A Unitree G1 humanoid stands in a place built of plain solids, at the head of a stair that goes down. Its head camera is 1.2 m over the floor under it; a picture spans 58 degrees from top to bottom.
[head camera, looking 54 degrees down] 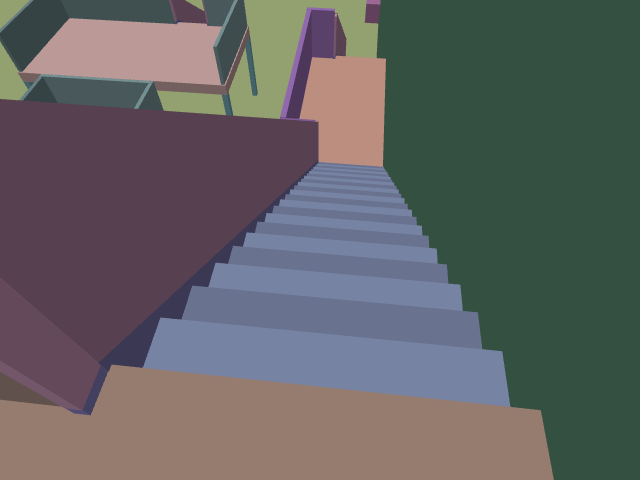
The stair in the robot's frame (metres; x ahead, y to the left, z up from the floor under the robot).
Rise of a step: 0.20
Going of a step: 0.24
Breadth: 1.19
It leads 6 degrees to the right of straight ahead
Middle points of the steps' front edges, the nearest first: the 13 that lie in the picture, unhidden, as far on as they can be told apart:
0.38 0.00 0.00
0.62 -0.02 -0.19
0.86 -0.05 -0.39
1.10 -0.08 -0.59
1.34 -0.10 -0.78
1.58 -0.13 -0.98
1.83 -0.15 -1.18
2.07 -0.18 -1.37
2.31 -0.20 -1.57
2.55 -0.23 -1.77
2.79 -0.25 -1.96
3.04 -0.28 -2.16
3.28 -0.31 -2.35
